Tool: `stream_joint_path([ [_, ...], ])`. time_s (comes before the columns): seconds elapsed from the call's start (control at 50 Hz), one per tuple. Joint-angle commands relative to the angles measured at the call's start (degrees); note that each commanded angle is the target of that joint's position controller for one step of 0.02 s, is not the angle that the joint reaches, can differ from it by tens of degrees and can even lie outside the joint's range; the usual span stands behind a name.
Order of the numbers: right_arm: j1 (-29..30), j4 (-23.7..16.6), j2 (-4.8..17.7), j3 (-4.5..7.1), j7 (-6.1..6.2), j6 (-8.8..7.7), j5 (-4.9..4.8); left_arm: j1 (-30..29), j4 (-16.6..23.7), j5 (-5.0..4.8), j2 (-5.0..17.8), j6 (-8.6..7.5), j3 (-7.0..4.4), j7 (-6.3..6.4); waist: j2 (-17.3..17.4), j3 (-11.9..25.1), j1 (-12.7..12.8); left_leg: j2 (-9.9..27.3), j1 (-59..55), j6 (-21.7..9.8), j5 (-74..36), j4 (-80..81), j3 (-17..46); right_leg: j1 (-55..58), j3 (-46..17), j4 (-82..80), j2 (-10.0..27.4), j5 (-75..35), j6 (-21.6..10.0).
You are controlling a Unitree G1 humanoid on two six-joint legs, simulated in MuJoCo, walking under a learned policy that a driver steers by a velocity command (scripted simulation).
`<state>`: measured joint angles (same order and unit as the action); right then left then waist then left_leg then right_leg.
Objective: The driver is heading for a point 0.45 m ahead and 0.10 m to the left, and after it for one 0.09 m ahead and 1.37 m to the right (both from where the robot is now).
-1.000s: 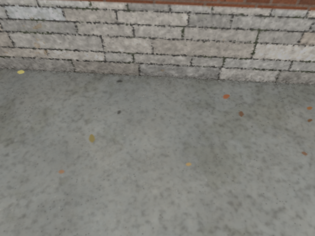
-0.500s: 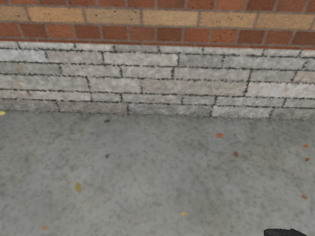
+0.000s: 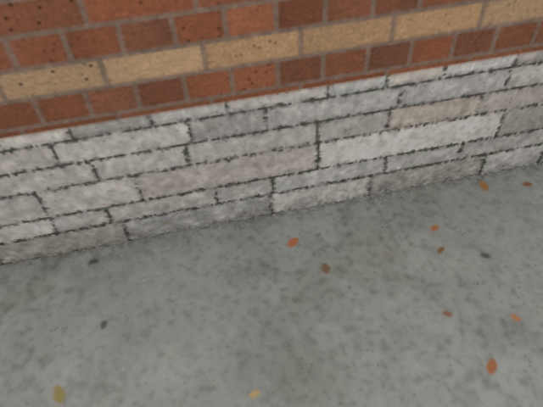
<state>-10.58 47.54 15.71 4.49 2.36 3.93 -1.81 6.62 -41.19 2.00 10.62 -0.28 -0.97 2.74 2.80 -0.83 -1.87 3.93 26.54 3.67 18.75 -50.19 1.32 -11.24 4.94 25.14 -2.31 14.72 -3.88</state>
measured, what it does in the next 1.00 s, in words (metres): walks ahead: left foot, then right foot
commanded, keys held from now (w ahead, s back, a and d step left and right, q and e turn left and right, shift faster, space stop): q+shift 0.16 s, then w+q+shift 0.18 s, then w+e+shift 0.30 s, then e+shift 0.36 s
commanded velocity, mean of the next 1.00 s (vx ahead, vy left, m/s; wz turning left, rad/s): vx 0.43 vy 0.00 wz -0.02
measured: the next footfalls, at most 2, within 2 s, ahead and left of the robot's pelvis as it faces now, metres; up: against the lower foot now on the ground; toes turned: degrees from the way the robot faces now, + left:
left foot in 0.28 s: +0.01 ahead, +0.15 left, +0.00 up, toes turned +19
right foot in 0.74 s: +0.54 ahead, +0.17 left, +0.00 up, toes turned +11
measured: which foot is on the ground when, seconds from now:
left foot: up 0.00-0.26, down 0.28-0.74, up 0.76-1.00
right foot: down 0.00-0.28, up 0.30-0.72, down 0.74-1.00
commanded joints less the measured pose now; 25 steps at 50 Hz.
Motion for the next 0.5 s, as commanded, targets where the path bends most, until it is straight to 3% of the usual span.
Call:
stream_joint_path([
  [0.02, 6.93, -6.19, 5.78, 1.18, -0.02, -0.82, -0.16, 2.9, 2.04, -0.34, 12.34, 0.14, -4.52, 0.8, -7.56, -0.66, 5.44, 2.44, 10.49, -0.02, 4.45, -2.44, 0.8, 7.65, -12.73, -9.2, 21.48, -10.47, -9.75],
  [0.06, 7.21, -7.22, 2.98, 0.45, -0.44, -0.93, 0.09, 1.71, 1.97, -0.58, 12.43, 0.61, -4.76, 1.11, -7.14, -0.16, 4.69, 2.65, 9.07, 0.43, 6.02, -2.48, -0.97, 7.41, -10.59, -8.06, 22.22, -16.2, -10.42],
  [0.12, 5.56, -7.54, 2.92, 0.41, -1.31, -1.12, -0.34, -0.48, 2.86, -0.34, 12.07, 1.12, -5.04, 0.81, -7.9, 2.57, 3.49, 1.81, 5.17, 0.46, 6.03, 0.54, -3.38, 8.89, -6.07, -5.09, 21.72, -28.74, -9.85],
  [0.14, 5.28, -7.8, 2.93, 0.37, -1.77, -1.09, -0.49, -0.81, 2.98, -0.68, 12.49, 1.22, -5.3, 0.57, -8.32, 3.39, 3.18, 1.38, 3.67, -0.01, 5.71, 2.25, -4.31, 9.61, -4.44, -3.81, 21.79, -32.52, -9.18],
  [0.16, 6.02, -8.94, 2.62, 0.27, -2.11, -0.45, -0.52, -1.14, 3.31, -1.72, 12.82, 1.47, -5.66, 0.69, -8.88, 3.79, 2.87, 1.06, 2.87, -0.36, 5.97, 2.87, -5.11, 9.83, -3.76, -3.47, 22.27, -34.31, -8.19],
  [0.18, 6.92, -9.71, 3.11, 0.36, -2.69, -0.02, -0.89, -0.4, 3.39, -1.99, 13.43, 1.32, -5.75, 0.64, -9.53, 5.44, 3.23, 1.33, 1.49, -1.61, 5.2, 4.08, -5.28, 9.61, -3.68, -5.58, 23.44, -24.7, -7.09],
  [0.22, 5.85, -9.53, 4.4, 0.84, -4.87, 0.39, -1.35, -0.55, 3.28, -3.37, 14.08, 0.61, -5.82, 0.18, -9.21, 5.34, 2.38, 1.16, -3.29, -5.35, 4.72, 8.73, -6.32, 7.25, -4.27, -8.42, 23.57, 2.88, -5.13],
  [0.24, 1.26, -7.37, 4.64, 1.41, -5.5, -0.31, -2.07, -1.81, 3.22, -3.61, 14.18, -0.11, -5.76, -0.43, -8.11, 4.73, -0.1, -0.56, -9.98, -7.4, 2.39, 14.69, -8.72, 3.81, -1.4, -6.35, 21.55, 12.81, -3.69],
  [0.26, -4.87, -3.96, 5.48, 2.19, -5.38, -1.12, -2.02, -1.18, 2.81, -3.86, 13.91, -0.38, -5.97, -0.79, -5.47, 5.36, -2.09, -4.07, -19.61, -9.27, 1.1, 18.32, -11.02, -1.91, 3.65, 0.6, 17.56, 16.02, -1.46],
  [0.28, -15.71, -0.09, 9.78, 4.5, -4.23, -2.04, -2.39, -3.33, 3.38, -2.37, 9.43, -0.73, -4.62, -0.97, 4.6, 5.98, -6.14, -2.33, -33.43, -13.54, 8.2, 22.35, -1.67, -14.86, 9.67, 20.7, 11.44, 13.7, 1.37],
  [0.3, -19.67, -1.08, 18.34, 6.08, -4.01, -4.43, -1.55, -10.27, 8.81, -1.4, 5.88, -2.08, -3.29, -0.89, 18.59, 3.26, -7.38, 12.45, -43.49, -24.62, 19.51, 33.38, 36.42, -42.45, 5.03, 43.75, 0.7, 21.92, 5.05],
  [0.32, -17.29, -3.73, 14.19, 4.61, -4.18, -7.1, 0.74, -13.95, 10.1, -3.28, 8.58, -4.69, -3.84, -1.05, 7.79, 4.16, -8.25, 17.79, -43.87, -28.19, 27.2, 41.07, 47.86, -50.54, -8.88, 47.96, 0.57, 19.31, 3.22],
  [0.34, -14.68, -4.11, 10.37, 3.39, -3.92, -8.45, 1.29, -13.58, 10.13, -4.46, 11.78, -6.59, -4.76, -1.98, 6.5, 0.19, -6.37, 16.96, -44.64, -26.34, 20.03, 40.67, 42.43, -53.65, -10.06, 47.1, 2.99, 13.37, 1.87],
  [0.36, -12.83, -4.3, 8.81, 2.9, -3.37, -8.9, 0.88, -9.54, 7.85, -4.85, 12.5, -7.47, -4.96, -2.94, 4.69, 0.3, -3.58, 15.6, -44.31, -24.07, 12.12, 38.5, 34.71, -52.67, -9.57, 44.11, 5.19, 7.41, 1.4],
  [0.38, -9.97, -4.81, 7.69, 2.18, -3.23, -8.94, 0.46, -8.07, 6.32, -3.66, 13.75, -7.71, -5.42, -3.33, 1.87, -0.63, -1.87, 13.63, -40.99, -21.54, 6.21, 37.48, 27.41, -49.75, -8.45, 39.64, 7.46, 1.88, 1.83],
  [0.4, -7.84, -5.55, 5.63, 1.36, -2.86, -8.92, 0.74, -6.6, 4.75, -3.0, 14.01, -7.37, -5.74, -3.87, 1.98, -0.7, -0.71, 10.72, -37.39, -19.14, 1.05, 37.63, 20.56, -45.12, -7.85, 35.48, 8.81, -2.7, 2.12],
  [0.42, -8.65, -5.58, 4.09, 0.65, -2.89, -9.26, 0.83, -5.99, 4.14, -3.42, 12.81, -6.92, -5.56, -4.5, 2.27, -1.26, -0.77, 8.76, -35.39, -17.67, -4.55, 38.24, 16.34, -42.57, -6.84, 32.3, 8.87, -6.66, 2.23],
  [0.46, -10.29, -4.94, 5.74, 0.79, -2.55, -9.79, 1.17, -7.87, 4.36, -3.54, 9.5, -5.96, -4.47, -5.21, 1.45, -3.02, -1.41, 6.83, -31.36, -15.68, -14.67, 40.51, 9.68, -40.11, -4.18, 27.75, 7.59, -13.01, 2.66],
  [0.5, -9.99, -4.76, 6.48, 0.74, -2.33, -10.34, 2.03, -9.62, 4.91, -3.56, 8.49, -5.56, -3.71, -5.75, 0.68, -5.88, -2.09, 4.52, -24.88, -13.77, -18.67, 43.95, 3.1, -36.24, -2.39, 19.98, 6.63, -19.17, 2.03],
])
Velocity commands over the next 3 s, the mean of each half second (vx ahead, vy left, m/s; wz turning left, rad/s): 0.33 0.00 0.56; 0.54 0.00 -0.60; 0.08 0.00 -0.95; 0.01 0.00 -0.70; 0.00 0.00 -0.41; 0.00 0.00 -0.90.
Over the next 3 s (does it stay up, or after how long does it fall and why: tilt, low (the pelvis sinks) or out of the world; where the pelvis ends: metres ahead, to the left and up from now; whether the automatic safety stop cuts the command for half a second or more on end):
stays up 0.52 0.31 0.00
